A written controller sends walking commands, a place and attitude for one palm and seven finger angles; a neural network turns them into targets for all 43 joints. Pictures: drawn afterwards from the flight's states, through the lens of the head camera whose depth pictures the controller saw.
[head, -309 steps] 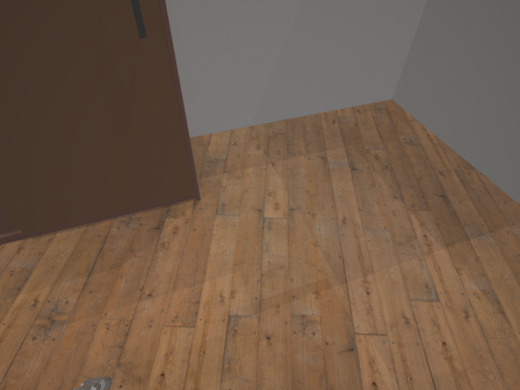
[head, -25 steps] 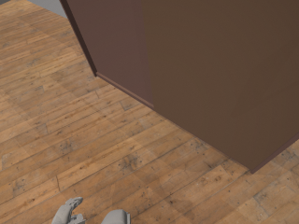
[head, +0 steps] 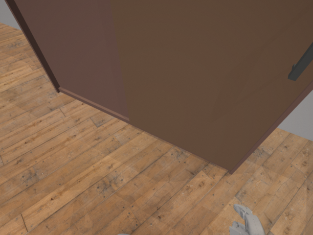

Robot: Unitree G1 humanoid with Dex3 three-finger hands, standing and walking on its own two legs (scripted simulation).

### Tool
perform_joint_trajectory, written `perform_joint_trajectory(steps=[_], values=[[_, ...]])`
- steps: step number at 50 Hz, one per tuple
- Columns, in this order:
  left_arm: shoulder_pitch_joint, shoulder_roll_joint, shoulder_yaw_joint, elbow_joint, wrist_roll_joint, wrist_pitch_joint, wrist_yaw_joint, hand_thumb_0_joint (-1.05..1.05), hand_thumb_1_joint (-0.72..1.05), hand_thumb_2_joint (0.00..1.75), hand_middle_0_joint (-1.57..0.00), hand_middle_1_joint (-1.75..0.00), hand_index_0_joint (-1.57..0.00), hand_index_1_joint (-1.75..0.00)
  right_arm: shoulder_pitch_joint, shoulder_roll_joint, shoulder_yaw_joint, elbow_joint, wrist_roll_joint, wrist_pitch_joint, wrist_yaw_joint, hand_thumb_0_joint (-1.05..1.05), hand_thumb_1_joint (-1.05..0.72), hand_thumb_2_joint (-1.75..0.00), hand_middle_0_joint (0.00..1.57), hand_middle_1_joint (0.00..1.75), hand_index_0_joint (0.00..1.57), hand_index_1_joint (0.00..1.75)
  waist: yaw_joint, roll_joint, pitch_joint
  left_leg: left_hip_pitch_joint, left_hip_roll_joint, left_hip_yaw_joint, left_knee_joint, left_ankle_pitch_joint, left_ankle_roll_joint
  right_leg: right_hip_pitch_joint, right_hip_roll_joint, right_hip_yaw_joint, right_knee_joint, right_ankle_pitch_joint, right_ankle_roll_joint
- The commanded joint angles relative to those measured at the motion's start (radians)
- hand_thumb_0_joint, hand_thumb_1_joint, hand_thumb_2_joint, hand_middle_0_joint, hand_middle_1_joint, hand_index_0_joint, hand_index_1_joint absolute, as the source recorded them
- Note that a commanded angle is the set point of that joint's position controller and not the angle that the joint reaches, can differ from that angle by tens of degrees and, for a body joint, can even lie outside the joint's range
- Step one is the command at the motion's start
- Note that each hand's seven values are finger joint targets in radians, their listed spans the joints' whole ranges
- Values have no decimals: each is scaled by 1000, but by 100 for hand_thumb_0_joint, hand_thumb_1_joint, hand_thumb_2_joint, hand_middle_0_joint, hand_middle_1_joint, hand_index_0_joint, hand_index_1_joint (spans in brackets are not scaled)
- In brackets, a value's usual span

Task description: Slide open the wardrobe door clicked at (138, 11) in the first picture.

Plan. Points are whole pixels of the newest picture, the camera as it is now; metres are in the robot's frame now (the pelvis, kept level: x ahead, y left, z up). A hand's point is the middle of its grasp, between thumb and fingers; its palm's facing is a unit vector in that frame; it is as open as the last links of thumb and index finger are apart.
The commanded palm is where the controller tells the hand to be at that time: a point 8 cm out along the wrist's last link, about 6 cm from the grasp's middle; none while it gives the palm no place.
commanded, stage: turn to face it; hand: right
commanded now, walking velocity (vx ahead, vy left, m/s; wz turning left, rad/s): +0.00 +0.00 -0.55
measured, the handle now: out of the picture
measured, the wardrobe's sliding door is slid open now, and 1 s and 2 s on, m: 0.00 0.00 0.00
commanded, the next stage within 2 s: take the last steps up to it in 0.38 s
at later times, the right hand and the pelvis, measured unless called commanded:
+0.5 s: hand out of the picture -0.08 -0.24 -0.20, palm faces +0.30 +0.92 -0.23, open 7.4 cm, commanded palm none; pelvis -0.03 -0.03 -0.02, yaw -14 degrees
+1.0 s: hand out of the picture +0.02 -0.26 -0.17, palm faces +0.28 +0.95 -0.15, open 7.4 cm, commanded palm none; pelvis +0.01 -0.07 +0.01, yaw -17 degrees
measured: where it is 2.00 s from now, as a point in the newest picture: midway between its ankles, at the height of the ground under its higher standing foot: (163, 231)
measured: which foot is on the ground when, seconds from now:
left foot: up 0.00-0.02, down 0.04-0.46, up 0.48-1.00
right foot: down 0.00-0.02, up 0.04-0.42, down 0.44-1.00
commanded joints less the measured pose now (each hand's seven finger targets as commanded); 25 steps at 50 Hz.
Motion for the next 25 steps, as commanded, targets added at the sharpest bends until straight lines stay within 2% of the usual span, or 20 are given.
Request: perform_joint_trajectory(steps=[1,2,3,4,5,6,7,9,11,13,16,18,20,21,22,23,24,25], values=[[-5,89,39,-107,-22,-30,6,0,90,90,-20,-30,-20,-30,124,-255,-66,-55,-22,-43,-30,0,-90,-90,20,30,20,30,-89,299,-205,478,402,-349,-337,324,138,-309,-49,-10,270,-250,73],[-17,136,51,-119,-5,-24,10,0,90,90,-20,-30,-20,-30,135,-260,-61,-57,-26,-38,-28,0,-90,-90,20,30,20,30,-87,239,-171,309,523,-377,-321,409,238,-295,-32,-103,480,-401,88],[-9,131,55,-115,2,-13,4,0,90,90,-20,-30,-20,-30,97,-234,-50,-70,-26,-33,-27,0,-90,-90,20,30,20,30,-63,149,-118,193,469,-273,-317,374,252,-271,-55,-102,622,-347,86],[2,122,54,-85,5,4,-3,0,90,90,-20,-30,-20,-30,47,-193,-48,-74,-21,-37,-26,0,-90,-90,20,30,20,30,-35,162,-83,131,398,-208,-337,292,223,-263,-88,-107,691,-283,94],[0,120,51,-70,6,10,-9,0,90,90,-20,-30,-20,-30,26,-173,-43,-71,-21,-38,-22,0,-90,-90,20,30,20,30,-27,185,-43,98,348,-151,-330,274,202,-270,-109,-137,734,-240,102],[-1,121,52,-68,4,13,-16,0,90,90,-20,-30,-20,-30,15,-154,-34,-71,-19,-38,-20,0,-90,-90,20,30,20,30,-19,185,-13,78,316,-84,-319,318,185,-270,-124,-153,752,-198,107],[-13,116,44,-71,4,10,-18,0,90,90,-20,-30,-20,-30,34,-145,-32,-65,-23,-44,-18,0,-90,-90,20,30,20,30,-26,207,-2,95,305,-46,-302,391,182,-279,-131,-173,749,-179,114],[-45,111,37,-76,1,12,-18,0,90,90,-20,-30,-20,-30,100,-153,-34,-43,-26,-47,-16,0,-90,-90,20,30,20,30,-49,241,-9,134,304,-7,-281,472,184,-281,-139,-193,714,-176,124],[-98,106,32,-87,-2,12,-17,0,90,90,-20,-30,-20,-30,157,-165,-38,-21,-31,-45,-15,0,-90,-90,20,30,20,30,-76,237,-10,164,315,-1,-271,516,193,-265,-144,-216,635,-203,129],[-147,97,23,-95,-4,11,-17,0,90,90,-20,-30,-20,-30,199,-189,-42,-6,-37,-41,-14,0,-90,-90,20,30,20,30,-95,241,-15,170,324,13,-249,569,201,-223,-142,-242,531,-235,127],[-189,84,10,-101,-11,2,-17,0,90,90,-20,-30,-20,-30,235,-210,-48,15,-42,-37,-11,0,-90,-90,20,30,20,30,-113,283,-31,190,323,24,-215,634,204,-151,-129,-283,370,-258,114],[-188,83,3,-99,-14,-7,-14,0,90,90,-20,-30,-20,-30,249,-225,-54,26,-44,-33,-11,0,-90,-90,20,30,20,30,-116,294,-62,203,329,32,-176,683,199,-86,-116,-303,267,-246,100],[-138,91,1,-82,-14,-17,-9,0,90,90,-20,-30,-20,-30,233,-230,-54,32,-38,-29,-10,0,-90,-90,20,30,20,30,-82,284,-99,180,309,60,-114,643,159,30,-104,-318,98,-122,90],[-94,114,5,-66,-14,-25,-10,0,90,90,-20,-30,-20,-30,216,-220,-52,37,-30,-26,-9,0,-90,-90,20,30,20,30,-53,219,-126,136,288,92,-32,580,119,143,-118,-307,-51,11,81],[-47,195,21,-62,-5,-40,-7,0,90,90,-20,-30,-20,-30,237,-179,-45,22,-19,-22,-8,0,-90,-90,20,30,20,30,-31,16,-198,-18,227,154,143,357,62,334,-270,-164,-111,239,34],[-4,291,42,-59,-5,-44,-1,0,90,90,-20,-30,-20,-30,237,-105,-22,-2,-16,-18,-3,0,-90,-90,20,30,20,30,-13,-269,-216,-238,113,160,339,-271,0,415,-527,132,-108,707,-92],[4,288,37,-47,-7,-33,6,0,90,90,-20,-30,-20,-30,210,-120,-20,8,-20,-5,-13,0,-90,-90,20,30,20,30,-7,-193,-215,-166,127,61,418,-315,20,314,-546,50,-83,772,-155],[-26,237,19,-34,-1,-41,21,0,90,90,-20,-30,-20,-30,185,-117,-22,41,-24,6,-18,0,-90,-90,20,30,20,30,-15,-247,-172,-149,136,18,429,-264,16,246,-471,20,-125,664,-118]])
